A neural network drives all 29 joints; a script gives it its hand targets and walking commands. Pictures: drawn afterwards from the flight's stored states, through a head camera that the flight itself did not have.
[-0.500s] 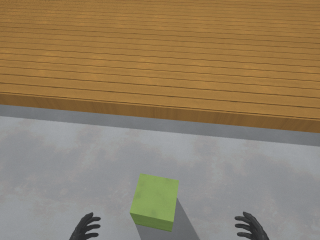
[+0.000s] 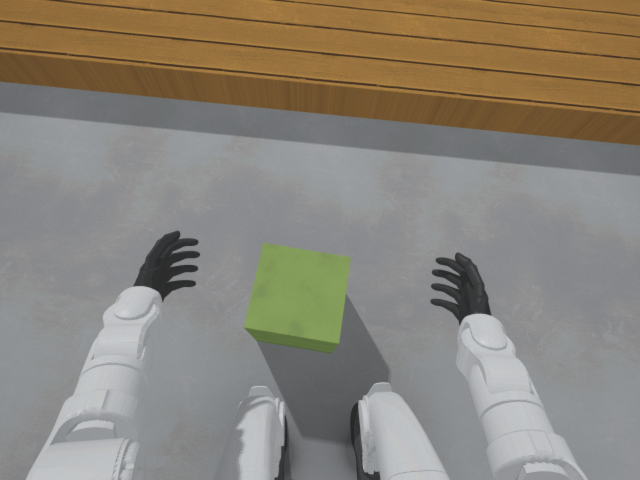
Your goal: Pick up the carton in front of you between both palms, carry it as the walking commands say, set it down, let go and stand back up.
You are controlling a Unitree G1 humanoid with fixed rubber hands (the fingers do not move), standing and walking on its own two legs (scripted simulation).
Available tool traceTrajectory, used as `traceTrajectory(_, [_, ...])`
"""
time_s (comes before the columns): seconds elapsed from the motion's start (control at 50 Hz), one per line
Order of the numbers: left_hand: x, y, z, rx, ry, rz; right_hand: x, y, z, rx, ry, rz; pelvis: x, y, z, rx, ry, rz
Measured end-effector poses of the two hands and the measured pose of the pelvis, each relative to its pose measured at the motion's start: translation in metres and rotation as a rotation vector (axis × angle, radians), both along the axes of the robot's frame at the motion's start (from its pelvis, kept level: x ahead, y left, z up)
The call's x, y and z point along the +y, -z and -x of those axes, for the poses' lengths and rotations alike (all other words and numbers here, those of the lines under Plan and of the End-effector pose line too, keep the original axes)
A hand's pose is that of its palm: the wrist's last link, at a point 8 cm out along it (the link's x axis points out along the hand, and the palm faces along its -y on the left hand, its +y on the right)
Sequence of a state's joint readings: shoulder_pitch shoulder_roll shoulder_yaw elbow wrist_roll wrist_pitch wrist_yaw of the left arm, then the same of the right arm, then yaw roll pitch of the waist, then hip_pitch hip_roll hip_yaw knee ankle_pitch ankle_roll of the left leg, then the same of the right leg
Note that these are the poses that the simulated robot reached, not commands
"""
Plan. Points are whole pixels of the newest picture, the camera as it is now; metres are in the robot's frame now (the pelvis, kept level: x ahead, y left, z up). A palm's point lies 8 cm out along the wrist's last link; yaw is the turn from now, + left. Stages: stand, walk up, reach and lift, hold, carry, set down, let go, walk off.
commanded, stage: reach and lift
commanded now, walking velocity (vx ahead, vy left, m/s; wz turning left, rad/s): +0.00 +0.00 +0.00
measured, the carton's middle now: (299, 302) +0.43 +0.03 -0.56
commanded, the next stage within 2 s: none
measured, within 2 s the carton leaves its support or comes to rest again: neither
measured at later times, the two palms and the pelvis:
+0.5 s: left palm (184, 221) +0.49 +0.22 -0.16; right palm (419, 259) +0.41 -0.16 -0.16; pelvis -0.03 +0.02 -0.05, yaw -2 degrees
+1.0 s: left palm (218, 277) +0.46 +0.21 -0.41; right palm (390, 299) +0.40 -0.17 -0.41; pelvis -0.07 +0.00 -0.25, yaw -4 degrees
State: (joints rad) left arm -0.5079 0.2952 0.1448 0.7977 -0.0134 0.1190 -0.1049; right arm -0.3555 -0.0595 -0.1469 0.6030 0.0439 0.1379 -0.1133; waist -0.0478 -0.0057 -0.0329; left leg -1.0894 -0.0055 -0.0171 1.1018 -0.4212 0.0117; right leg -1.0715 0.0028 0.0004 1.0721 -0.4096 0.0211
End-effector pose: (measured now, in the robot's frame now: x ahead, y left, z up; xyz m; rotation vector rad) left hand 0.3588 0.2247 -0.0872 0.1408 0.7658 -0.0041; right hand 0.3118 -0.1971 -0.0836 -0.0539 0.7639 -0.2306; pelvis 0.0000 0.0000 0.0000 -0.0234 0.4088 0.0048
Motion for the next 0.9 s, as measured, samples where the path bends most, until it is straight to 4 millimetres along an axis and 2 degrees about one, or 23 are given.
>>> traceTrajectory(0.18, [-0.002, 0.024, -0.070, -0.059, 0.021, 0.028, 0.017, 0.027, -0.052, -0.063, 0.067, -0.004, 0.012, 0.025, 0.031, 0.151, 0.005, 0.015])
traceTrajectory(0.3, [-0.004, 0.036, -0.111, -0.089, 0.032, 0.038, 0.029, 0.041, -0.086, -0.101, 0.094, -0.007, 0.018, 0.037, 0.041, 0.233, 0.003, 0.023])
traceTrajectory(0.38, [-0.005, 0.046, -0.128, -0.094, 0.039, 0.039, 0.033, 0.051, -0.099, -0.109, 0.098, -0.002, 0.021, 0.040, 0.040, 0.283, 0.001, 0.028])
traceTrajectory(0.48, [-0.008, 0.070, -0.131, -0.076, 0.038, 0.041, 0.035, 0.074, -0.102, -0.090, 0.099, -0.004, 0.022, 0.049, 0.032, 0.346, 0.001, 0.033])
traceTrajectory(0.54, [-0.010, 0.094, -0.128, -0.060, 0.030, 0.041, 0.034, 0.096, -0.103, -0.073, 0.093, -0.006, 0.021, 0.062, 0.027, 0.387, 0.002, 0.036])
traceTrajectory(0.62, [-0.013, 0.139, -0.120, -0.039, 0.015, 0.040, 0.033, 0.138, -0.101, -0.048, 0.085, -0.011, 0.017, 0.090, 0.026, 0.438, 0.006, 0.040])
traceTrajectory(0.8, [-0.014, 0.254, -0.104, -0.046, -0.011, 0.026, 0.027, 0.249, -0.091, -0.036, 0.066, -0.016, 0.007, 0.175, 0.042, 0.464, 0.024, 0.040])
traceTrajectory(0.9, [-0.013, 0.296, -0.103, -0.071, -0.012, 0.019, 0.027, 0.295, -0.090, -0.055, 0.064, -0.024, 0.002, 0.220, 0.057, 0.409, 0.030, 0.036])
